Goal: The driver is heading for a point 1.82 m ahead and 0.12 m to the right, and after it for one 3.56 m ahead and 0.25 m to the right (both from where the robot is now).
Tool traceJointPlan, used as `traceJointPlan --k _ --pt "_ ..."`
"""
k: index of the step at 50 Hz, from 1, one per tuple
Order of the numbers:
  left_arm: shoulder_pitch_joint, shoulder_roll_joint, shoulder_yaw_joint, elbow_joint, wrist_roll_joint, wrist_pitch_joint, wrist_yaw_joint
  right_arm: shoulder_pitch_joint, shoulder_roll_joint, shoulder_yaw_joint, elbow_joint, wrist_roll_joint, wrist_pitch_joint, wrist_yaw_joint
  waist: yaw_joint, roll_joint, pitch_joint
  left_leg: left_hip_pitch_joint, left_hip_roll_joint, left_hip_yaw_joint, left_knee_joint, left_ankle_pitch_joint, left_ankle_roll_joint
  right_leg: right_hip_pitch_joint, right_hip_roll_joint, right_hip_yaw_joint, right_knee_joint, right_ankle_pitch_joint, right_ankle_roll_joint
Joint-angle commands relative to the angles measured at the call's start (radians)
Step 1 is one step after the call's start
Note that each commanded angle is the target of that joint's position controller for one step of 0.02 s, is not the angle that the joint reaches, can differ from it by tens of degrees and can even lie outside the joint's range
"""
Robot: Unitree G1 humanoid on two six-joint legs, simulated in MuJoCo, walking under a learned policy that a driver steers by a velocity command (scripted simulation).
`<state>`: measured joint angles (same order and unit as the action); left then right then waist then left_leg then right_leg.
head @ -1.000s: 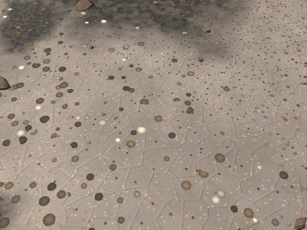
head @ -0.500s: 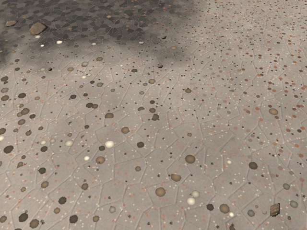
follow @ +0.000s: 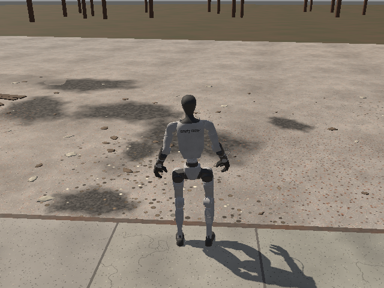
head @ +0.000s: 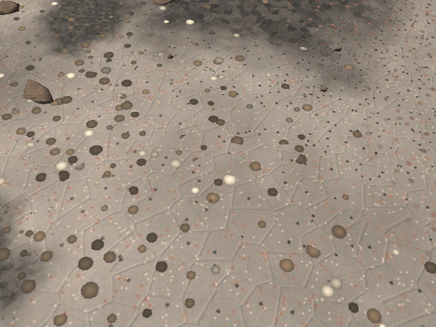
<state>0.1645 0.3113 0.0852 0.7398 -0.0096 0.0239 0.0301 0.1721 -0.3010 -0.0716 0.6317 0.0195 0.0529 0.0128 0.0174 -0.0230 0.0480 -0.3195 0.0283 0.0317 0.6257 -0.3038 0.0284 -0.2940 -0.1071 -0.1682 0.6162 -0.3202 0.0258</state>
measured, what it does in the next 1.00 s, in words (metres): steps on the spot: right foot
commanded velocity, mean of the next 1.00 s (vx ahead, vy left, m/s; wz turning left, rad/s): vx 0.05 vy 0.00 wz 0.16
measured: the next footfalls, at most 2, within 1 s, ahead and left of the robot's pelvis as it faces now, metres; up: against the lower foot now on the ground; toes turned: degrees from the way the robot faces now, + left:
right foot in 0.44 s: +0.06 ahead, -0.12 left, +0.00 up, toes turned +9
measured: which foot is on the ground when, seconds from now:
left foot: down 0.00-1.00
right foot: up 0.00-0.42, down 0.44-1.00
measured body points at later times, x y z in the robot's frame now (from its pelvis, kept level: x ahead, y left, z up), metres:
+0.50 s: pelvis +0.01 +0.02 +0.01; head +0.03 +0.02 +0.46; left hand +0.10 +0.30 -0.10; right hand +0.20 -0.21 -0.09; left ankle +0.00 +0.10 -0.72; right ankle +0.02 -0.13 -0.73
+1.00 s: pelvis +0.05 +0.02 +0.00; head +0.05 +0.03 +0.45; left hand +0.08 +0.29 -0.13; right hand +0.19 -0.23 -0.10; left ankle +0.01 +0.11 -0.72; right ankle +0.02 -0.13 -0.72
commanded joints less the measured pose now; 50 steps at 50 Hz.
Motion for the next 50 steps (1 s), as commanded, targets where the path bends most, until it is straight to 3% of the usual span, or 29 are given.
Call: traceJointPlan --k 1,2,3,4,5,6,9,12,18,20,21,22,23,24,25,26,29,37,38,40,42,45,46,47,49,50 --pt "-0.049 0.050 0.004 -0.112 0.049 -0.011 -0.002 0.104 -0.289 -0.072 -0.091 -0.034 -0.022 -0.014 -0.036 0.350 -0.116 0.292 0.369 -0.605 -0.258 0.702 0.298 -0.412 0.107 0.079 0.462 -0.389 0.050" --pt "-0.106 0.096 0.018 -0.121 0.026 -0.015 0.005 0.132 -0.257 -0.065 -0.089 -0.059 -0.047 -0.001 -0.098 0.216 -0.195 0.261 0.381 -0.609 -0.293 0.599 0.365 -0.409 0.102 0.220 0.604 -0.385 0.045" --pt "-0.104 0.109 0.024 -0.116 0.005 -0.013 0.009 0.086 -0.231 -0.054 -0.084 -0.053 -0.064 0.000 -0.059 0.170 -0.142 0.228 0.316 -0.515 -0.294 0.492 0.308 -0.421 0.084 0.244 0.623 -0.290 0.031" --pt "-0.071 0.114 0.030 -0.088 0.009 -0.008 0.016 0.023 -0.196 -0.047 -0.086 -0.032 -0.066 -0.009 -0.024 0.121 -0.119 0.209 0.255 -0.427 -0.282 0.412 0.238 -0.421 0.063 0.247 0.593 -0.190 0.029" --pt "-0.055 0.121 0.033 -0.069 0.016 -0.004 0.023 -0.020 -0.157 -0.032 -0.092 -0.017 -0.063 -0.017 -0.010 0.122 -0.115 0.188 0.222 -0.376 -0.275 0.424 0.200 -0.396 0.053 0.248 0.565 -0.125 0.036" --pt "-0.032 0.116 0.033 -0.056 0.019 -0.002 0.021 -0.034 -0.140 -0.022 -0.094 -0.015 -0.061 -0.024 0.004 0.132 -0.129 0.158 0.193 -0.333 -0.273 0.480 0.189 -0.338 0.065 0.235 0.574 -0.072 0.045" --pt "-0.015 0.076 0.020 -0.042 0.008 -0.003 0.013 -0.013 -0.111 -0.008 -0.087 -0.027 -0.064 -0.034 0.000 0.123 -0.161 0.185 0.168 -0.283 -0.277 0.509 0.190 -0.277 0.075 0.229 0.507 0.000 0.061" --pt "-0.053 0.052 0.006 -0.048 0.007 -0.003 0.010 -0.001 -0.107 -0.006 -0.072 -0.028 -0.059 -0.040 -0.022 0.142 -0.139 0.207 0.161 -0.289 -0.286 0.413 0.186 -0.240 0.061 0.235 0.323 0.011 0.068" --pt "-0.062 0.062 0.002 -0.045 0.001 -0.014 0.000 -0.008 -0.111 -0.004 -0.045 -0.033 -0.049 -0.024 -0.050 0.163 -0.082 0.132 0.161 -0.347 -0.289 0.259 0.211 -0.083 0.068 0.213 0.077 -0.064 0.055" --pt "-0.034 0.048 -0.003 -0.032 0.001 -0.024 -0.005 -0.030 -0.090 0.006 -0.035 -0.026 -0.048 -0.022 -0.025 0.148 -0.085 0.128 0.147 -0.354 -0.261 0.288 0.196 -0.009 0.075 0.204 -0.065 0.004 0.040" --pt "-0.008 0.036 -0.008 -0.020 0.008 -0.031 -0.010 -0.035 -0.076 0.012 -0.026 -0.020 -0.048 -0.022 -0.001 0.129 -0.090 0.112 0.128 -0.340 -0.244 0.304 0.169 0.067 0.077 0.198 -0.203 0.134 0.026" --pt "0.005 0.052 -0.009 -0.017 0.022 -0.037 -0.012 -0.006 -0.060 0.018 -0.014 -0.024 -0.056 -0.021 -0.003 0.096 -0.110 0.083 0.105 -0.330 -0.237 0.290 0.127 0.160 0.046 0.236 -0.253 0.272 0.009" --pt "0.022 0.107 -0.001 -0.020 0.030 -0.040 -0.009 0.026 -0.049 0.023 -0.009 -0.043 -0.067 -0.017 -0.029 0.015 -0.145 0.043 0.057 -0.281 -0.194 0.220 0.081 0.246 -0.034 0.299 -0.215 0.472 -0.022" --pt "-0.008 0.145 0.012 -0.002 0.017 -0.038 -0.011 0.060 -0.051 0.017 -0.009 -0.045 -0.076 -0.010 -0.081 -0.101 -0.144 0.049 -0.017 -0.196 -0.206 0.139 0.046 0.204 -0.033 0.295 -0.160 0.417 -0.069" --pt "-0.027 0.082 0.000 -0.012 0.011 -0.039 -0.018 0.015 -0.067 0.018 0.001 -0.051 -0.076 -0.010 -0.041 -0.082 -0.137 0.089 -0.032 -0.172 -0.193 0.110 0.020 0.151 -0.010 0.285 -0.177 0.291 -0.076" --pt "-0.031 0.059 -0.008 -0.010 0.017 -0.041 -0.019 -0.024 -0.074 0.013 -0.004 -0.045 -0.072 -0.012 -0.026 -0.066 -0.116 0.089 -0.034 -0.169 -0.180 0.112 0.018 0.126 0.003 0.277 -0.185 0.232 -0.061" --pt "-0.020 0.055 -0.015 0.002 0.020 -0.055 -0.017 -0.026 -0.053 0.014 -0.004 -0.039 -0.052 -0.019 -0.023 -0.047 -0.085 0.089 -0.023 -0.183 -0.175 0.172 0.032 0.097 0.023 0.258 -0.181 0.210 -0.036" --pt "-0.001 0.051 -0.027 0.031 0.016 -0.055 -0.006 0.005 -0.037 0.010 0.033 -0.034 -0.053 -0.028 -0.016 0.021 -0.064 0.093 -0.020 -0.184 -0.174 0.204 0.021 0.097 0.040 0.249 -0.169 0.195 -0.037" --pt "0.014 0.046 -0.029 0.042 0.016 -0.053 -0.005 0.020 -0.032 0.011 0.044 -0.034 -0.051 -0.030 -0.014 0.025 -0.083 0.100 -0.031 -0.173 -0.175 0.114 0.022 0.102 0.050 0.241 -0.174 0.103 -0.041" --pt "0.029 0.061 -0.024 0.051 0.005 -0.050 -0.004 0.034 -0.046 0.003 0.051 -0.025 -0.049 -0.035 -0.013 0.013 -0.033 0.036 -0.064 -0.148 -0.153 -0.216 0.040 0.053 0.063 0.250 -0.181 -0.200 -0.077" --pt "0.049 0.063 -0.025 0.049 -0.004 -0.062 -0.001 0.037 -0.039 0.005 0.041 -0.014 -0.068 -0.035 -0.005 -0.010 0.056 -0.069 -0.061 -0.145 -0.123 -0.355 0.056 0.009 0.023 0.328 -0.228 -0.397 -0.131" --pt "0.113 0.113 -0.010 0.070 -0.013 -0.088 -0.005 0.013 0.000 0.010 0.024 0.001 -0.123 -0.021 0.002 -0.129 0.074 -0.151 -0.075 -0.043 0.048 -0.166 0.040 0.084 -0.150 0.586 -0.365 -0.464 -0.240" --pt "0.110 0.126 -0.007 0.069 -0.014 -0.087 -0.008 0.007 -0.005 0.008 0.019 0.006 -0.134 -0.016 -0.003 -0.146 0.087 -0.145 -0.058 -0.035 0.048 -0.133 0.046 0.071 -0.190 0.637 -0.386 -0.427 -0.264" --pt "0.090 0.121 -0.008 0.062 -0.017 -0.086 -0.013 0.022 -0.010 0.006 0.024 0.006 -0.143 -0.012 -0.017 -0.142 0.084 -0.084 -0.049 -0.037 -0.001 -0.123 0.057 0.040 -0.183 0.616 -0.377 -0.359 -0.257" --pt "-0.016 0.080 -0.022 0.026 -0.020 -0.080 -0.022 0.167 -0.033 -0.009 0.081 0.005 -0.149 -0.006 -0.098 -0.105 0.040 0.189 -0.041 -0.074 -0.157 -0.057 0.083 -0.094 -0.068 0.433 -0.274 -0.174 -0.174" --pt "-0.065 0.025 -0.038 -0.005 -0.017 -0.091 -0.022 0.264 -0.096 -0.029 0.111 0.000 -0.153 -0.008 -0.127 0.047 0.020 0.325 0.055 -0.283 -0.253 -0.102 0.129 -0.216 0.058 0.268 -0.036 -0.026 -0.099"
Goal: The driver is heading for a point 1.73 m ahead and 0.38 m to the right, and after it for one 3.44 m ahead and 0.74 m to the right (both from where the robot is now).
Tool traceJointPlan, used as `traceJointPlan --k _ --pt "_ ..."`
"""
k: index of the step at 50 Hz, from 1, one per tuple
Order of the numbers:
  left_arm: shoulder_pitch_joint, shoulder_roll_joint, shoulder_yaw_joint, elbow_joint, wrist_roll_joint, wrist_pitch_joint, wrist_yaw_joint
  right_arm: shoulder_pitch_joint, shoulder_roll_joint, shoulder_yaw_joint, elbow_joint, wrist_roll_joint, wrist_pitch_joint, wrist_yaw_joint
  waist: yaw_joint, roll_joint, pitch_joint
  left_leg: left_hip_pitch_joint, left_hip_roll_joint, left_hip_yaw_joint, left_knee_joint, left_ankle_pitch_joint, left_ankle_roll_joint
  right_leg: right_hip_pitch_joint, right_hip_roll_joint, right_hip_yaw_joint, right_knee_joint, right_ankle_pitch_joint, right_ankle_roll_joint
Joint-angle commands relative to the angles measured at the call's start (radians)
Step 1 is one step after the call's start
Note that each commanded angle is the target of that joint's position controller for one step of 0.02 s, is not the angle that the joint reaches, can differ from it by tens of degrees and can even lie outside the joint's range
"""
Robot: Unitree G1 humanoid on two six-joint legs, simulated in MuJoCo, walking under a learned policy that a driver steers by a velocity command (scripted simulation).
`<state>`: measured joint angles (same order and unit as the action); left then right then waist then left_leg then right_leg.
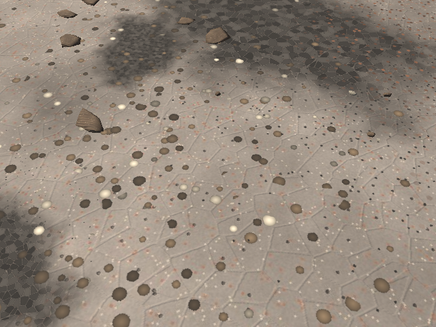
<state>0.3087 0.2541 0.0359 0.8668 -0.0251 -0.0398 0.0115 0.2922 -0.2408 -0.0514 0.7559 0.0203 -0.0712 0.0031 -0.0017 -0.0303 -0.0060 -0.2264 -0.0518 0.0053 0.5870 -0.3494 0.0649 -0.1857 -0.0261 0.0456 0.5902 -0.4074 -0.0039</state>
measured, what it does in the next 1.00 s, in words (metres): walks ahead, turning right: right foot, then left foot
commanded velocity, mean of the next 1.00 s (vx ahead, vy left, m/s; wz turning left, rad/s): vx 0.46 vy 0.00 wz -0.34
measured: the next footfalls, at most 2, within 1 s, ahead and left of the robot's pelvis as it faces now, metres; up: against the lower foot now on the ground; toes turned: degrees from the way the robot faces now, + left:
right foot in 0.44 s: +0.36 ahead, -0.14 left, +0.00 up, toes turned -9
left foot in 0.94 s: +0.66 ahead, -0.02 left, +0.00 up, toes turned -24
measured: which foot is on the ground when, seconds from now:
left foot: down 0.00-0.44, up 0.46-0.92, down 0.94-1.00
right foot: down 0.00-0.00, up 0.02-0.42, down 0.44-0.96, up 0.98-1.00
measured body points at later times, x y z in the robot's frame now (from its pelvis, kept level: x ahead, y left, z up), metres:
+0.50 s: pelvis +0.23 -0.05 -0.01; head +0.27 -0.06 +0.43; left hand +0.49 +0.15 -0.09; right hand +0.19 -0.33 -0.14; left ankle +0.02 +0.10 -0.64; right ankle +0.32 -0.13 -0.73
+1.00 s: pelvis +0.51 -0.07 +0.00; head +0.54 -0.08 +0.45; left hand +0.66 +0.17 -0.12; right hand +0.61 -0.38 -0.07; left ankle +0.63 +0.00 -0.73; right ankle +0.34 -0.14 -0.68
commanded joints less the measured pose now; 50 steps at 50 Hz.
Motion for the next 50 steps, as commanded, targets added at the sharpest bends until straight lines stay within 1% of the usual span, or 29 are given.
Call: traceJointPlan --k 1,2,4,5,7,12,16,19,20,21,22,23,24,25,26,27,28,29,31,33,37,41,44,45,46,47,48,49,50 --pt "-0.224 0.087 0.011 -0.166 0.003 -0.051 0.000 0.235 -0.256 -0.079 -0.001 -0.003 -0.031 0.012 -0.135 0.290 0.036 0.399 0.323 -0.594 -0.335 0.043 0.201 -0.505 0.069 -0.048 0.287 0.047 -0.012" --pt "-0.213 0.135 0.026 -0.165 -0.001 -0.064 0.001 0.242 -0.206 -0.062 -0.005 -0.017 -0.035 0.014 -0.118 0.242 0.035 0.455 0.396 -0.691 -0.340 0.182 0.257 -0.644 0.054 0.027 0.482 -0.141 -0.011" --pt "-0.162 0.117 0.024 -0.137 -0.022 -0.067 -0.014 0.194 -0.148 -0.045 -0.020 -0.027 -0.035 0.009 -0.069 0.098 0.039 0.483 0.375 -0.517 -0.319 0.282 0.219 -0.733 -0.018 0.058 0.603 -0.043 -0.056" --pt "-0.180 0.107 0.022 -0.137 -0.019 -0.064 -0.022 0.178 -0.131 -0.037 -0.015 -0.023 -0.029 0.008 -0.064 0.066 0.062 0.472 0.353 -0.422 -0.337 0.365 0.186 -0.758 -0.043 0.051 0.579 0.023 -0.066" --pt "-0.198 0.077 0.018 -0.136 -0.014 -0.053 -0.042 0.175 -0.086 -0.021 -0.004 -0.027 -0.016 0.005 -0.059 0.105 0.059 0.415 0.293 -0.261 -0.372 0.481 0.126 -0.704 -0.065 0.023 0.519 0.118 -0.062" --pt "-0.325 0.021 -0.010 -0.201 0.001 -0.044 -0.064 0.137 -0.140 -0.026 -0.003 -0.025 -0.017 -0.016 -0.071 0.090 0.105 0.195 0.222 -0.033 -0.471 0.454 0.097 -0.534 -0.028 -0.054 0.192 0.386 -0.008" --pt "-0.402 0.054 -0.007 -0.254 -0.003 -0.045 -0.076 0.167 -0.175 -0.033 0.030 -0.013 -0.025 -0.019 -0.076 0.112 0.132 0.212 0.269 0.023 -0.487 0.507 0.088 -0.433 -0.002 -0.085 0.023 0.456 -0.037" --pt "-0.356 0.105 0.017 -0.270 0.000 -0.043 -0.083 0.142 -0.204 -0.041 0.028 -0.014 -0.011 -0.026 -0.017 0.147 0.052 0.332 0.289 0.080 -0.305 1.000 0.047 -0.346 0.065 -0.135 0.004 0.360 -0.103" --pt "-0.268 0.136 0.035 -0.254 -0.002 -0.038 -0.082 0.135 -0.214 -0.044 0.023 -0.020 0.001 -0.033 0.031 0.166 -0.013 0.350 0.284 0.098 -0.170 1.150 0.031 -0.250 0.098 -0.153 0.011 0.320 -0.127" --pt "-0.113 0.176 0.061 -0.216 -0.006 -0.031 -0.076 0.117 -0.219 -0.044 0.013 -0.022 0.013 -0.039 0.112 0.156 -0.098 0.282 0.264 0.123 0.036 1.190 0.006 -0.043 0.127 -0.156 -0.020 0.340 -0.158" --pt "0.051 0.229 0.087 -0.186 -0.004 -0.019 -0.058 0.111 -0.218 -0.038 -0.011 -0.029 0.011 -0.046 0.185 0.093 -0.177 0.042 0.233 0.120 0.313 0.964 -0.028 0.259 0.050 -0.006 -0.023 0.330 -0.201" --pt "0.081 0.325 0.100 -0.194 0.003 -0.021 -0.049 0.241 -0.051 0.014 -0.056 -0.054 -0.013 -0.022 0.063 -0.206 -0.317 -0.397 0.027 0.064 0.741 -0.098 -0.094 0.628 -0.262 0.579 -0.075 0.160 -0.405" --pt "0.109 0.243 0.083 -0.197 0.004 -0.023 -0.042 0.159 -0.135 0.004 -0.057 -0.021 -0.055 -0.005 0.134 -0.114 -0.428 -0.509 -0.005 -0.146 0.883 -0.209 -0.074 0.657 -0.308 0.850 -0.267 -0.046 -0.439" --pt "0.057 0.209 0.074 -0.193 0.013 -0.026 -0.038 0.040 -0.182 -0.011 -0.100 0.024 -0.073 0.003 0.131 -0.078 -0.229 -0.596 0.053 -0.146 0.860 -0.109 -0.055 0.517 -0.272 0.693 -0.313 -0.040 -0.370" --pt "-0.018 0.186 0.067 -0.208 0.011 -0.030 -0.036 -0.005 -0.181 -0.005 -0.117 0.018 -0.085 -0.003 0.083 0.020 -0.123 -0.562 0.100 -0.131 0.771 -0.016 -0.046 0.334 -0.227 0.566 -0.331 0.047 -0.334" --pt "-0.083 0.169 0.061 -0.226 0.015 -0.034 -0.038 -0.017 -0.177 -0.009 -0.113 -0.007 -0.084 -0.012 0.035 0.065 -0.058 -0.501 0.129 -0.119 0.691 0.022 -0.054 0.176 -0.184 0.478 -0.344 0.170 -0.311" --pt "-0.121 0.152 0.055 -0.243 0.029 -0.037 -0.037 0.007 -0.182 -0.016 -0.112 -0.021 -0.072 -0.016 -0.009 0.044 -0.040 -0.424 0.154 -0.126 0.653 0.049 -0.061 0.067 -0.146 0.412 -0.368 0.254 -0.305" --pt "-0.140 0.146 0.055 -0.252 0.029 -0.038 -0.036 0.024 -0.177 -0.018 -0.114 -0.028 -0.058 -0.016 -0.033 0.017 -0.029 -0.388 0.164 -0.121 0.621 0.058 -0.073 -0.002 -0.125 0.385 -0.387 0.287 -0.308" --pt "-0.131 0.147 0.056 -0.242 0.017 -0.043 -0.032 0.030 -0.155 -0.013 -0.119 -0.042 -0.035 -0.020 -0.045 0.001 -0.012 -0.364 0.171 -0.093 0.546 0.079 -0.104 -0.103 -0.105 0.314 -0.400 0.368 -0.315" --pt "-0.101 0.172 0.062 -0.228 0.015 -0.044 -0.022 -0.040 -0.134 -0.006 -0.148 -0.051 -0.026 -0.027 -0.027 0.001 0.014 -0.375 0.163 -0.072 0.432 0.173 -0.131 -0.166 -0.076 0.265 -0.404 0.395 -0.303" --pt "-0.023 0.183 0.062 -0.195 0.001 -0.030 -0.007 -0.200 -0.093 0.012 -0.179 -0.040 -0.037 -0.021 0.052 -0.026 0.008 -0.316 0.114 -0.058 0.104 0.432 -0.139 -0.151 -0.027 0.210 -0.361 0.327 -0.234" --pt "0.064 0.179 0.055 -0.154 -0.002 -0.022 -0.006 -0.304 -0.115 0.009 -0.203 -0.019 -0.056 0.004 0.105 -0.042 0.010 -0.302 0.091 -0.065 -0.031 0.448 -0.118 -0.023 -0.084 0.276 -0.293 0.280 -0.227" --pt "0.076 0.186 0.055 -0.141 0.006 -0.011 -0.007 -0.292 -0.148 -0.007 -0.212 -0.016 -0.065 0.015 0.085 -0.079 0.006 -0.274 0.074 -0.059 -0.094 0.299 -0.071 0.092 -0.133 0.347 -0.218 0.366 -0.207" --pt "0.065 0.186 0.055 -0.141 0.007 -0.007 -0.008 -0.245 -0.154 -0.012 -0.202 -0.016 -0.068 0.013 0.054 -0.092 -0.003 -0.210 0.063 -0.043 -0.129 0.271 -0.047 0.102 -0.129 0.349 -0.183 0.437 -0.194" --pt "0.055 0.166 0.047 -0.145 0.009 -0.007 -0.010 -0.150 -0.180 -0.027 -0.180 -0.021 -0.071 0.007 0.003 -0.084 -0.055 -0.061 0.064 -0.038 -0.165 0.283 -0.009 0.089 -0.084 0.319 -0.086 0.555 -0.169" --pt "0.038 0.124 0.028 -0.164 0.021 -0.012 -0.013 0.006 -0.229 -0.042 -0.163 -0.036 -0.075 0.000 -0.072 -0.021 -0.193 0.191 0.195 -0.160 -0.123 0.323 0.065 -0.009 -0.035 0.256 0.152 0.517 -0.133" --pt "0.164 0.066 0.008 -0.167 0.006 -0.029 -0.014 0.140 -0.319 -0.072 -0.121 -0.043 -0.062 -0.001 -0.066 0.241 -0.342 0.574 0.398 -0.537 -0.140 0.200 0.238 -0.365 0.117 0.112 0.507 0.203 -0.046" --pt "0.154 0.112 0.011 -0.169 -0.002 -0.039 -0.013 0.188 -0.249 -0.062 -0.094 -0.014 -0.052 0.011 -0.084 0.299 -0.320 0.596 0.461 -0.768 -0.263 -0.008 0.261 -0.550 0.112 0.125 0.647 -0.159 -0.029" --pt "0.049 0.184 0.032 -0.181 -0.013 -0.040 -0.014 0.135 -0.183 -0.041 -0.099 -0.006 -0.047 0.009 -0.096 0.178 -0.158 0.478 0.426 -0.665 -0.285 -0.102 0.212 -0.626 0.057 0.139 0.709 -0.092 -0.033"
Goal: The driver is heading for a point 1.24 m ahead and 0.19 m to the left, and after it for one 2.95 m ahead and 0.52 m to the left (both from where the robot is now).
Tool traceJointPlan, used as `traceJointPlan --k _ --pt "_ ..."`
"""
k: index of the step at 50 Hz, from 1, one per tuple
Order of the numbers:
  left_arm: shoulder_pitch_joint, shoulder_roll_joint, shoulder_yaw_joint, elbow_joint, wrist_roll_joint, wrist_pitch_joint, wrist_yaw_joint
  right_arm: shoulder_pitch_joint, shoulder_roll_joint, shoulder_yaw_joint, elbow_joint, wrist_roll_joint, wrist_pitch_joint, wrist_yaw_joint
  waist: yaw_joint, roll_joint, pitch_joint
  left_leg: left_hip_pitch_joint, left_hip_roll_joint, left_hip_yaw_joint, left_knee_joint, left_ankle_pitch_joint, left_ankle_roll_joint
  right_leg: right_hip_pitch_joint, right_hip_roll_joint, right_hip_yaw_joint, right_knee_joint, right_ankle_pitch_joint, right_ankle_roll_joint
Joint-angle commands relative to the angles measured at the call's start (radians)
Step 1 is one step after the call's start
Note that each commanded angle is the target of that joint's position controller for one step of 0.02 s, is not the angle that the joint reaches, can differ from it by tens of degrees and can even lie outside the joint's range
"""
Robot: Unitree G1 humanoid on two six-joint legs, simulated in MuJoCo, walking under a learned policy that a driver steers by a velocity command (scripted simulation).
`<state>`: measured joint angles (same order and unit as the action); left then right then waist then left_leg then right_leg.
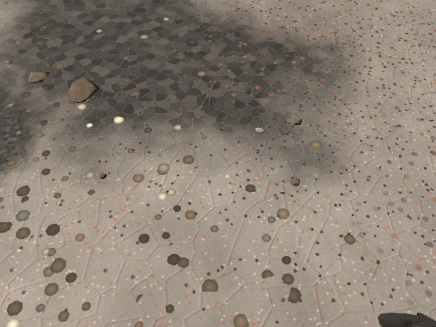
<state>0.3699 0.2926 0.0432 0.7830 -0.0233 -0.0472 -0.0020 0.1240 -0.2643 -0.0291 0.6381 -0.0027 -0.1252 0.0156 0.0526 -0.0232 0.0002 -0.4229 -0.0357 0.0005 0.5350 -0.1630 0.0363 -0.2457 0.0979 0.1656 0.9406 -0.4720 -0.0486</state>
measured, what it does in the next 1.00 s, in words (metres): walks ahead: right foot, then left foot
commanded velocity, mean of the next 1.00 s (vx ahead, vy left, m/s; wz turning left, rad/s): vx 0.33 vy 0.00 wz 0.18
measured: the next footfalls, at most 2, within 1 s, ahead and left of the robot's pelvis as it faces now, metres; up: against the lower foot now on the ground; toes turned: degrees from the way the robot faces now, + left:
right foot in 0.44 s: +0.40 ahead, -0.14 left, +0.00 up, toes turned -1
left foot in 0.94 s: +0.49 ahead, +0.10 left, +0.00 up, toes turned +15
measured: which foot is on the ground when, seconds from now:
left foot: down 0.00-0.44, up 0.46-0.92, down 0.94-1.00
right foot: up 0.00-0.42, down 0.44-0.94, up 0.96-1.00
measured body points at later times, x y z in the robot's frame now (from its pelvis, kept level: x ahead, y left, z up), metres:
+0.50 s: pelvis +0.27 -0.04 +0.00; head +0.30 -0.06 +0.45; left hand +0.49 +0.19 -0.07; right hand +0.27 -0.33 -0.13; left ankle +0.10 +0.10 -0.66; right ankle +0.35 -0.14 -0.73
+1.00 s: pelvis +0.40 -0.02 +0.00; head +0.45 +0.01 +0.45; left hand +0.47 +0.29 -0.12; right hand +0.64 -0.24 -0.08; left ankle +0.45 +0.09 -0.73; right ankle +0.35 -0.15 -0.67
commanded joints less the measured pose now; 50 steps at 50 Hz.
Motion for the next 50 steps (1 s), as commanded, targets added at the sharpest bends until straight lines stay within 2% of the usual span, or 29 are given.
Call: traceJointPlan --k 1,2,3,6,9,12,15,18,19,20,21,22,23,24,25,26,27,29,31,35,38,42,44,45,46,47,48,49,50 --pt "-0.089 0.136 0.021 -0.118 -0.007 -0.032 -0.001 0.238 -0.138 -0.053 0.007 0.009 0.016 -0.005 -0.132 0.093 -0.076 0.549 0.364 -0.534 -0.254 -0.234 0.209 -0.561 -0.113 -0.029 0.342 0.054 0.013" --pt "-0.127 0.120 0.020 -0.130 0.010 -0.032 -0.004 0.197 -0.118 -0.044 0.009 0.004 0.020 -0.003 -0.109 0.065 -0.001 0.440 0.318 -0.450 -0.291 -0.143 0.203 -0.550 -0.144 -0.054 0.274 0.111 0.018" --pt "-0.125 0.105 0.023 -0.129 0.016 -0.030 -0.005 0.174 -0.105 -0.038 0.009 -0.003 0.018 -0.002 -0.082 0.088 0.020 0.370 0.285 -0.391 -0.317 -0.063 0.190 -0.504 -0.174 -0.061 0.221 0.153 0.022" --pt "-0.100 0.055 0.012 -0.118 0.018 -0.021 -0.008 0.163 -0.115 -0.040 0.028 0.005 0.010 0.003 -0.053 0.129 0.013 0.287 0.238 -0.263 -0.365 0.120 0.197 -0.436 -0.188 -0.103 0.124 0.208 0.047" --pt "-0.192 0.030 -0.002 -0.143 0.026 -0.027 -0.009 0.181 -0.152 -0.050 0.054 0.010 0.015 -0.003 -0.074 0.102 0.021 0.282 0.224 -0.177 -0.386 0.230 0.195 -0.428 -0.195 -0.122 -0.074 0.345 0.066" --pt "-0.296 0.017 -0.009 -0.161 0.020 -0.038 -0.020 0.222 -0.174 -0.053 0.083 0.019 0.026 -0.009 -0.113 0.100 0.033 0.273 0.201 -0.113 -0.385 0.216 0.168 -0.351 -0.167 -0.147 -0.274 0.504 0.067" --pt "-0.375 0.031 -0.005 -0.187 0.008 -0.044 -0.032 0.277 -0.189 -0.056 0.118 0.027 0.037 -0.011 -0.136 0.102 0.049 0.328 0.239 -0.129 -0.369 0.191 0.159 -0.328 -0.149 -0.144 -0.361 0.538 0.052" --pt "-0.396 0.056 0.005 -0.205 0.007 -0.051 -0.044 0.288 -0.202 -0.062 0.140 0.029 0.053 -0.017 -0.116 0.107 0.054 0.423 0.283 -0.148 -0.317 0.248 0.136 -0.316 -0.141 -0.139 -0.421 0.448 0.012" --pt "-0.370 0.069 0.011 -0.201 0.008 -0.052 -0.045 0.282 -0.210 -0.065 0.143 0.029 0.059 -0.020 -0.096 0.112 0.038 0.443 0.285 -0.144 -0.279 0.326 0.125 -0.269 -0.129 -0.151 -0.435 0.413 -0.003" --pt "-0.299 0.090 0.023 -0.183 0.012 -0.053 -0.042 0.265 -0.216 -0.065 0.142 0.028 0.064 -0.022 -0.049 0.111 -0.006 0.441 0.262 -0.116 -0.188 0.475 0.107 -0.156 -0.103 -0.177 -0.466 0.404 -0.024" --pt "-0.162 0.132 0.046 -0.143 0.015 -0.051 -0.033 0.267 -0.197 -0.057 0.140 0.023 0.068 -0.024 0.015 0.093 -0.099 0.391 0.213 -0.076 -0.020 0.556 0.082 0.049 -0.097 -0.187 -0.473 0.418 -0.055" --pt "0.022 0.207 0.067 -0.116 0.029 -0.049 -0.021 0.271 -0.143 -0.032 0.111 0.000 0.065 -0.025 0.082 -0.012 -0.255 0.183 0.154 -0.044 0.288 0.307 0.044 0.365 -0.285 0.014 -0.434 0.463 -0.123" --pt "0.047 0.277 0.079 -0.105 0.039 -0.041 -0.021 0.410 -0.024 0.004 0.101 0.007 0.048 -0.021 0.012 -0.283 -0.371 -0.191 -0.022 -0.033 0.623 -0.380 -0.024 0.650 -0.514 0.451 -0.521 0.399 -0.280" --pt "0.047 0.175 0.057 -0.111 0.029 -0.038 -0.020 0.363 -0.135 -0.022 0.127 0.027 0.037 -0.020 0.058 -0.174 -0.340 -0.277 0.008 -0.156 0.739 -0.436 -0.031 0.595 -0.507 0.490 -0.576 0.415 -0.271" --pt "-0.021 0.137 0.043 -0.115 0.030 -0.038 -0.016 0.277 -0.180 -0.039 0.108 0.044 0.035 -0.020 0.047 -0.117 -0.201 -0.303 0.041 -0.148 0.757 -0.369 -0.035 0.464 -0.482 0.303 -0.568 0.607 -0.235" --pt "-0.086 0.107 0.033 -0.118 0.034 -0.041 -0.018 0.237 -0.171 -0.039 0.103 0.033 0.040 -0.026 0.011 -0.047 -0.148 -0.264 0.081 -0.123 0.717 -0.314 -0.047 0.348 -0.434 0.171 -0.570 0.789 -0.208" --pt "-0.141 0.077 0.025 -0.116 0.034 -0.043 -0.024 0.220 -0.161 -0.044 0.103 0.020 0.053 -0.031 -0.021 -0.030 -0.100 -0.230 0.105 -0.112 0.661 -0.281 -0.058 0.249 -0.395 0.079 -0.587 0.881 -0.187" --pt "-0.194 0.063 0.024 -0.105 0.043 -0.054 -0.025 0.263 -0.123 -0.044 0.115 0.022 0.088 -0.035 -0.073 -0.072 -0.081 -0.108 0.119 -0.094 0.611 -0.218 -0.075 0.108 -0.361 -0.029 -0.645 0.945 -0.173" --pt "-0.229 0.090 0.034 -0.091 0.046 -0.059 -0.016 0.259 -0.101 -0.045 0.098 0.019 0.112 -0.039 -0.096 -0.074 -0.056 -0.102 0.113 -0.077 0.565 -0.161 -0.093 0.049 -0.361 -0.102 -0.683 0.993 -0.187" --pt "-0.245 0.114 0.042 -0.066 0.039 -0.036 0.017 0.179 -0.078 -0.042 0.047 0.012 0.122 -0.030 -0.080 -0.066 -0.055 -0.095 0.126 -0.047 0.371 0.029 -0.094 0.064 -0.340 -0.224 -0.705 0.926 -0.171" --pt "-0.231 0.134 0.048 -0.048 0.033 -0.012 0.029 0.099 -0.075 -0.043 0.005 0.013 0.123 -0.010 -0.048 -0.049 -0.048 -0.082 0.125 -0.022 0.253 0.090 -0.081 0.112 -0.352 -0.259 -0.697 0.872 -0.166" --pt "-0.209 0.166 0.062 -0.028 0.014 0.021 0.028 0.035 -0.096 -0.056 -0.054 0.012 0.136 0.013 -0.026 -0.049 -0.030 -0.097 0.113 0.009 0.163 -0.021 -0.047 0.195 -0.395 -0.256 -0.618 0.816 -0.156" --pt "-0.214 0.174 0.067 -0.027 0.001 0.033 0.029 0.032 -0.103 -0.063 -0.077 0.013 0.142 0.021 -0.033 -0.058 -0.028 -0.079 0.095 0.031 0.106 -0.077 -0.020 0.219 -0.410 -0.251 -0.545 0.830 -0.135" --pt "-0.222 0.171 0.067 -0.027 -0.006 0.038 0.032 0.053 -0.106 -0.068 -0.079 0.015 0.141 0.022 -0.052 -0.053 -0.037 -0.029 0.074 0.049 0.035 -0.047 0.000 0.218 -0.395 -0.269 -0.480 0.847 -0.110" --pt "-0.209 0.160 0.066 -0.021 -0.009 0.040 0.033 0.108 -0.128 -0.081 -0.070 0.012 0.137 0.016 -0.081 -0.026 -0.068 0.087 0.042 0.057 -0.066 0.070 0.029 0.187 -0.348 -0.306 -0.363 0.859 -0.067" --pt "-0.168 0.139 0.060 -0.024 0.013 0.033 0.031 0.187 -0.222 -0.112 -0.063 0.008 0.135 -0.004 -0.100 0.106 -0.138 0.294 0.121 -0.091 -0.104 0.482 0.090 0.052 -0.260 -0.349 -0.151 0.692 0.009" --pt "-0.165 0.078 0.035 -0.076 0.055 0.023 0.024 0.197 -0.340 -0.133 -0.084 -0.016 0.134 -0.020 -0.072 0.352 -0.183 0.529 0.389 -0.491 -0.097 0.834 0.321 -0.329 -0.074 -0.353 0.181 -0.056 0.109" --pt "-0.214 0.105 0.038 -0.069 0.050 0.020 0.011 0.218 -0.254 -0.108 -0.091 -0.018 0.126 -0.017 -0.126 0.230 -0.323 0.553 0.424 -0.550 -0.119 0.787 0.381 -0.358 -0.062 -0.117 0.331 -0.222 0.107" --pt "-0.240 0.127 0.045 -0.078 0.019 0.025 0.004 0.162 -0.225 -0.098 -0.098 -0.010 0.117 -0.013 -0.112 0.162 -0.261 0.499 0.386 -0.449 -0.122 0.713 0.338 -0.395 -0.094 -0.084 0.363 -0.173 0.096"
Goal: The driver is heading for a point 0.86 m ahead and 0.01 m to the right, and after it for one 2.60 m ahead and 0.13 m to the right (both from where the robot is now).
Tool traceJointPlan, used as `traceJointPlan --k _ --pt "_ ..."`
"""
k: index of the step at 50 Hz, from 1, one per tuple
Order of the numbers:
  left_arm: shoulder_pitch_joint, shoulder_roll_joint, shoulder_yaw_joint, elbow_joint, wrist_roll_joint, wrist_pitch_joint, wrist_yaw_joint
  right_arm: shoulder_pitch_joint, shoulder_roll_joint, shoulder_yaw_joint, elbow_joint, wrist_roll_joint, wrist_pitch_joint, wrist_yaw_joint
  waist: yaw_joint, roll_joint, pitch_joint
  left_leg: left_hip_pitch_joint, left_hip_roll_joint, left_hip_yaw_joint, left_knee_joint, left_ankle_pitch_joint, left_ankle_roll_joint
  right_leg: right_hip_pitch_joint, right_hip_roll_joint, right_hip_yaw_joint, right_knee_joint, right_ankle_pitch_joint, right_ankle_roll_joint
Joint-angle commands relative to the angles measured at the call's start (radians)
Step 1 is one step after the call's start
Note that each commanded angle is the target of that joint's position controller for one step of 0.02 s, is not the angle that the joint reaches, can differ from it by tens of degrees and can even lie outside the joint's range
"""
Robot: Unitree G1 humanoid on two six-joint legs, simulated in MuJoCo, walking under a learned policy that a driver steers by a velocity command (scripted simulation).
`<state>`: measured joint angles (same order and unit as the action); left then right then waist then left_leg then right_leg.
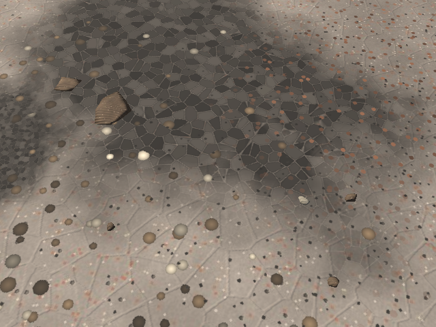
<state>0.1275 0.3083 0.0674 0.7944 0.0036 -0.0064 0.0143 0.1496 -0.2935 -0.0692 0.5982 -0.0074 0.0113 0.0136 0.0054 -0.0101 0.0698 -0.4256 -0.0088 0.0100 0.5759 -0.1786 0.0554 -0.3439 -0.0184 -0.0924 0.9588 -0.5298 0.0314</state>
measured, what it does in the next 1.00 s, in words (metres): steps on the spot: right foot, then left foot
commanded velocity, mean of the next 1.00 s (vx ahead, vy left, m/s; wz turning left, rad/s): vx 0.08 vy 0.00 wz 0.22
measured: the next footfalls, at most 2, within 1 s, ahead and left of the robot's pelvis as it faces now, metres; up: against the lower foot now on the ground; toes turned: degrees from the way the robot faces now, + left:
right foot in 0.34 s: +0.09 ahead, -0.13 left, +0.00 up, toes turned +10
left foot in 0.64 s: +0.00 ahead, +0.11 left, +0.00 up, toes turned +8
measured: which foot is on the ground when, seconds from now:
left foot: down 0.00-0.36, up 0.38-0.62, down 0.64-0.94, up 0.96-1.00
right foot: up 0.00-0.32, down 0.34-1.00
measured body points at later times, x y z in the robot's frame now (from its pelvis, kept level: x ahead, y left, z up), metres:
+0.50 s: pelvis +0.02 -0.04 +0.01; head +0.04 -0.06 +0.46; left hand +0.08 +0.24 -0.09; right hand +0.23 -0.28 -0.09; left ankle -0.01 +0.10 -0.68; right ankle +0.05 -0.15 -0.73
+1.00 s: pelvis +0.05 -0.04 +0.00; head +0.05 -0.06 +0.45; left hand +0.06 +0.24 -0.11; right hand +0.19 -0.29 -0.13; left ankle -0.04 +0.09 -0.69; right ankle +0.05 -0.14 -0.73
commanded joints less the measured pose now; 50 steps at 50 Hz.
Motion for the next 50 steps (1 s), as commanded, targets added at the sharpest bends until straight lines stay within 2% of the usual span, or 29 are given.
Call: traceJointPlan --k 1,3,5,8,13,16,17,18,19,20,21,24,27,28,31,32,33,34,35,36,38,40,42,43,46,47,48,49,50 --pt "-0.002 0.099 0.020 -0.082 -0.011 -0.010 -0.006 0.086 -0.171 -0.053 -0.058 0.011 -0.022 -0.013 -0.037 0.083 -0.269 0.436 0.295 -0.386 -0.171 0.592 0.254 -0.311 -0.002 0.175 0.292 -0.046 0.010" --pt "-0.014 0.106 0.026 -0.083 0.002 0.003 0.009 0.011 -0.150 -0.044 -0.070 0.022 -0.009 -0.024 0.002 0.078 -0.201 0.294 0.226 -0.328 -0.211 0.439 0.196 -0.252 -0.013 0.164 0.158 0.057 0.020" --pt "0.012 0.080 0.020 -0.074 -0.002 0.010 0.010 -0.002 -0.164 -0.051 -0.078 0.006 0.001 -0.030 0.016 0.120 -0.204 0.240 0.196 -0.317 -0.224 0.421 0.194 -0.183 0.020 0.147 0.060 0.093 0.039" --pt "0.006 0.063 0.012 -0.072 -0.004 0.012 0.014 0.011 -0.182 -0.060 -0.074 0.011 0.006 -0.043 0.001 0.133 -0.222 0.216 0.182 -0.336 -0.223 0.309 0.187 -0.122 0.036 0.159 -0.080 0.138 0.053" --pt "0.004 0.072 0.014 -0.074 -0.009 0.012 0.000 0.003 -0.161 -0.048 -0.067 0.001 0.018 -0.041 -0.026 0.184 -0.207 0.165 0.181 -0.384 -0.222 0.081 0.161 -0.026 0.027 0.142 -0.216 0.173 0.034" --pt "0.057 0.053 0.014 -0.063 -0.003 -0.003 -0.016 -0.014 -0.136 -0.032 -0.059 0.009 0.025 -0.039 0.008 0.176 -0.182 0.120 0.149 -0.388 -0.175 0.013 0.112 0.103 0.032 0.103 -0.458 0.297 -0.013" --pt "0.069 0.070 0.017 -0.064 0.011 -0.006 -0.018 0.024 -0.112 -0.024 -0.045 0.008 0.024 -0.039 0.006 0.134 -0.170 0.078 0.109 -0.359 -0.137 -0.051 0.064 0.165 -0.014 0.141 -0.538 0.354 -0.042" --pt "0.083 0.135 0.025 -0.076 0.033 -0.008 -0.015 0.061 -0.062 -0.009 -0.042 -0.008 0.019 -0.038 -0.022 -0.049 -0.171 -0.001 0.005 -0.252 0.045 -0.217 -0.006 0.218 -0.205 0.344 -0.629 0.423 -0.106" --pt "0.041 0.169 0.029 -0.068 0.050 -0.008 -0.015 0.039 -0.089 -0.021 -0.075 0.001 0.010 -0.039 -0.049 -0.261 -0.107 -0.047 -0.079 -0.136 0.152 -0.383 -0.051 0.073 -0.349 0.536 -0.689 0.459 -0.264" --pt "-0.011 0.130 0.020 -0.100 0.054 -0.019 -0.012 0.006 -0.151 -0.038 -0.061 -0.003 0.006 -0.046 -0.015 -0.201 -0.083 -0.021 -0.041 -0.176 0.308 -0.393 -0.077 0.023 -0.344 0.540 -0.713 0.424 -0.303" --pt "-0.033 0.119 0.018 -0.101 0.039 -0.024 -0.006 0.010 -0.172 -0.052 -0.044 0.007 0.009 -0.047 -0.021 -0.161 -0.074 -0.039 -0.052 -0.177 0.398 -0.359 -0.089 0.041 -0.302 0.481 -0.699 0.426 -0.282" --pt "-0.048 0.072 0.000 -0.087 0.001 -0.029 0.002 0.060 -0.092 -0.037 0.007 0.002 0.028 -0.054 -0.034 -0.117 -0.079 -0.044 -0.032 -0.182 0.435 -0.285 -0.135 0.123 -0.219 0.348 -0.644 0.558 -0.233" --pt "-0.011 0.062 -0.002 -0.064 0.002 -0.011 0.004 0.014 -0.018 -0.004 0.004 0.008 0.021 -0.046 0.003 -0.157 -0.113 0.053 0.010 -0.079 0.180 -0.271 -0.152 0.194 -0.162 0.262 -0.592 0.660 -0.212" --pt "0.017 0.076 0.002 -0.054 0.003 -0.004 0.004 -0.002 -0.020 -0.004 0.004 0.013 0.019 -0.045 0.020 -0.168 -0.124 0.084 0.008 -0.059 0.102 -0.270 -0.154 0.215 -0.166 0.268 -0.575 0.687 -0.218" --pt "0.051 0.083 0.000 -0.032 -0.016 0.002 0.002 0.050 -0.049 -0.010 0.049 0.015 0.019 -0.043 0.001 -0.146 -0.123 0.248 0.002 -0.041 -0.238 0.021 -0.120 0.201 -0.152 0.277 -0.545 0.682 -0.181" --pt "0.074 0.073 -0.005 -0.026 -0.010 -0.010 -0.003 0.053 -0.087 -0.014 0.045 0.005 0.020 -0.048 0.010 -0.101 -0.137 0.328 0.049 -0.101 -0.240 0.136 -0.094 0.155 -0.144 0.277 -0.545 0.621 -0.135" --pt "0.090 0.066 -0.009 -0.031 0.012 -0.027 -0.015 0.064 -0.151 -0.026 0.044 -0.003 0.024 -0.056 0.045 0.020 -0.165 0.395 0.115 -0.150 -0.149 0.345 -0.055 0.100 -0.096 0.223 -0.514 0.553 -0.094" --pt "0.086 0.045 -0.012 -0.021 0.010 -0.034 -0.018 0.059 -0.133 -0.027 0.067 -0.004 0.023 -0.046 0.047 0.119 -0.177 0.307 0.098 -0.137 -0.123 0.197 -0.012 0.152 -0.030 0.141 -0.530 0.414 -0.047" --pt "0.030 0.069 -0.010 -0.015 0.012 -0.032 -0.017 0.044 -0.084 -0.016 0.058 -0.008 0.017 -0.034 0.012 0.080 -0.141 0.255 0.082 -0.140 -0.147 0.103 -0.010 0.168 -0.018 0.126 -0.503 0.376 -0.019" --pt "0.015 0.050 -0.013 -0.009 0.012 -0.027 -0.015 0.061 -0.054 -0.007 0.078 -0.015 0.013 -0.034 0.007 0.069 -0.145 0.235 0.075 -0.137 -0.173 -0.043 -0.019 0.171 -0.005 0.105 -0.493 0.300 -0.017" --pt "0.012 0.044 -0.011 -0.005 -0.001 -0.008 -0.004 0.080 -0.092 -0.016 0.090 -0.004 0.008 -0.038 -0.001 0.108 -0.051 0.161 0.066 -0.162 -0.213 -0.378 0.004 0.083 0.041 0.059 -0.429 0.077 -0.032" --pt "-0.010 0.035 -0.009 -0.019 -0.013 -0.021 -0.002 0.140 -0.127 -0.021 0.097 0.002 -0.006 -0.043 -0.026 0.194 0.031 0.128 0.159 -0.315 -0.318 -0.627 0.070 -0.039 0.064 0.029 -0.304 0.025 -0.046" --pt "-0.014 0.029 -0.004 -0.031 -0.028 -0.049 -0.012 0.153 -0.149 -0.025 0.108 0.015 -0.023 -0.046 -0.023 0.247 0.081 0.102 0.263 -0.471 -0.388 -0.660 0.137 -0.082 0.032 0.062 -0.200 0.076 -0.077" --pt "0.006 0.031 -0.001 -0.026 -0.035 -0.063 -0.020 0.132 -0.140 -0.022 0.106 0.019 -0.030 -0.048 -0.004 0.250 0.085 0.101 0.272 -0.470 -0.383 -0.618 0.139 -0.073 0.015 0.075 -0.216 0.067 -0.099" --pt "0.191 0.040 0.012 0.066 -0.030 -0.085 -0.038 0.025 -0.089 -0.006 0.077 0.026 -0.035 -0.043 0.093 0.152 0.031 -0.026 0.144 -0.272 -0.227 -0.409 0.051 0.265 0.027 0.079 -0.465 0.213 -0.127" --pt "0.288 0.104 0.029 0.094 -0.020 -0.089 -0.035 0.000 -0.027 0.012 0.053 0.019 -0.044 -0.042 0.115 -0.015 -0.008 -0.125 0.049 -0.136 0.024 -0.315 -0.013 0.372 -0.109 0.300 -0.586 0.087 -0.165" --pt "0.361 0.218 0.055 0.104 -0.012 -0.094 -0.047 -0.020 -0.025 0.010 0.002 0.038 -0.060 -0.050 0.123 -0.283 -0.017 -0.290 -0.041 -0.034 0.306 -0.349 -0.057 0.432 -0.324 0.730 -0.777 -0.096 -0.302" --pt "0.320 0.162 0.033 0.086 0.003 -0.103 -0.048 -0.024 -0.091 -0.009 0.003 0.054 -0.074 -0.054 0.106 -0.202 0.024 -0.383 0.002 -0.121 0.484 -0.404 -0.045 0.408 -0.382 0.842 -0.817 -0.131 -0.350" --pt "0.271 0.114 0.018 0.070 -0.002 -0.107 -0.041 0.007 -0.093 -0.012 0.021 0.058 -0.086 -0.045 0.072 -0.139 0.054 -0.426 0.044 -0.139 0.550 -0.315 -0.023 0.406 -0.354 0.751 -0.804 -0.117 -0.325"
Velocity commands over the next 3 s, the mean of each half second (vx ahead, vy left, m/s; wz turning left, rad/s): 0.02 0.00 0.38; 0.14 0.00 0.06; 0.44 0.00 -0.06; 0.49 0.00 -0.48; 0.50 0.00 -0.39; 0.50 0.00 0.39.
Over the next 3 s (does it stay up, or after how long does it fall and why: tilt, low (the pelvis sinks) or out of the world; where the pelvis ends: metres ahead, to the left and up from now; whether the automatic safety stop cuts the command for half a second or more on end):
stays up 1.10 -0.04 0.00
